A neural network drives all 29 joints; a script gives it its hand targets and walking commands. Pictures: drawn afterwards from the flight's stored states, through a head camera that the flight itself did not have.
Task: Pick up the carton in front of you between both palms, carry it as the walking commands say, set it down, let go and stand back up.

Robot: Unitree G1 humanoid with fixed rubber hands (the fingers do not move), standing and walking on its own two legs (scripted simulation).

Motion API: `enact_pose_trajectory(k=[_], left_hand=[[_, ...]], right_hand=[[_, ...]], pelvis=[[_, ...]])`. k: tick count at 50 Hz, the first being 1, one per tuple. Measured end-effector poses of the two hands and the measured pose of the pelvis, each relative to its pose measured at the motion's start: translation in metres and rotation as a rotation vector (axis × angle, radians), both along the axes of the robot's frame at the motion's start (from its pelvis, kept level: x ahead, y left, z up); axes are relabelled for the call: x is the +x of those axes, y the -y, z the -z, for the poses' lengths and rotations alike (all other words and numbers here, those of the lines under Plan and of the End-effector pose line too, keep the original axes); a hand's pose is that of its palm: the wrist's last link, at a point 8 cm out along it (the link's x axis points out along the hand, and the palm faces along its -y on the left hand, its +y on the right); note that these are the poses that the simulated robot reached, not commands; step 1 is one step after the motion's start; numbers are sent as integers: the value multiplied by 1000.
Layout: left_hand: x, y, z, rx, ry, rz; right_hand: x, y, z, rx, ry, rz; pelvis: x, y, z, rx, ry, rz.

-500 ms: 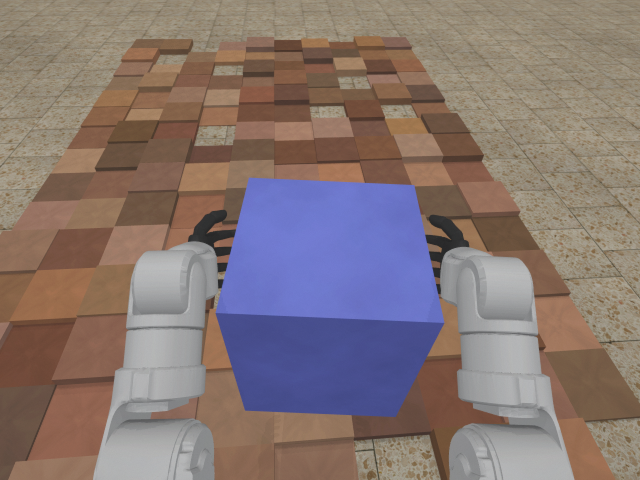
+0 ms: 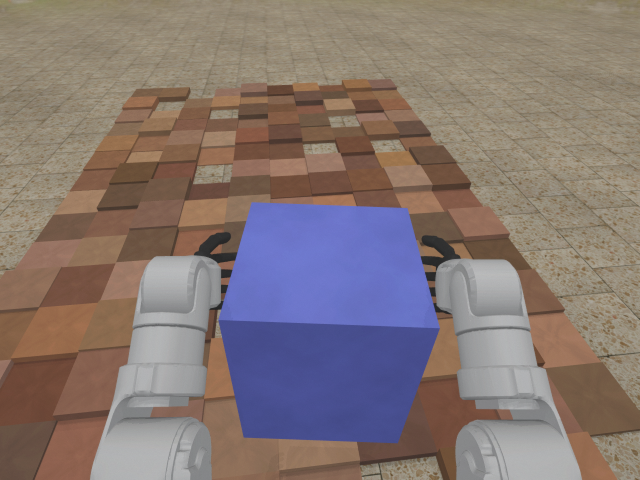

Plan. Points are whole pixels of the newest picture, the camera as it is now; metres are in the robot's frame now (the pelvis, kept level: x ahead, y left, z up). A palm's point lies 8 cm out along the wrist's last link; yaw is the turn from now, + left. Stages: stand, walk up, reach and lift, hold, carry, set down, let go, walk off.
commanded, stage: carry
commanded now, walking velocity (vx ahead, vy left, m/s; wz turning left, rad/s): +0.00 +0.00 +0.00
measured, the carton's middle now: (325, 323) +0.34 +0.00 +0.05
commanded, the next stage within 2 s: none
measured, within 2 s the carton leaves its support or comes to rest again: neither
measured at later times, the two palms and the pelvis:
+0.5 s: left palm (208, 286) +0.34 +0.14 +0.13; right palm (453, 287) +0.34 -0.16 +0.13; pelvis -0.01 -0.01 +0.00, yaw +0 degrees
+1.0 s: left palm (209, 288) +0.33 +0.14 +0.13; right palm (456, 289) +0.33 -0.16 +0.13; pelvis -0.01 -0.01 +0.00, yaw +0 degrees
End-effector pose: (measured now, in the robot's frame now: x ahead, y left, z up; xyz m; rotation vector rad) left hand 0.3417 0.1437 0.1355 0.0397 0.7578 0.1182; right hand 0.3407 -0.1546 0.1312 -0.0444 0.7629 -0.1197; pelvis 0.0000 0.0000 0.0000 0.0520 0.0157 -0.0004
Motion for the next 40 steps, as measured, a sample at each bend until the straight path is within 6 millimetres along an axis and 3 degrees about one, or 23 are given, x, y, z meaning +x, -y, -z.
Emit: enact_pose_trajectory(k=[40], left_hand=[[-8, 6, 2, -1, 0, -11]], right_hand=[[-6, 7, 2, 2, 0, 0]], pelvis=[[-12, 9, 0, 3, -1, -4]])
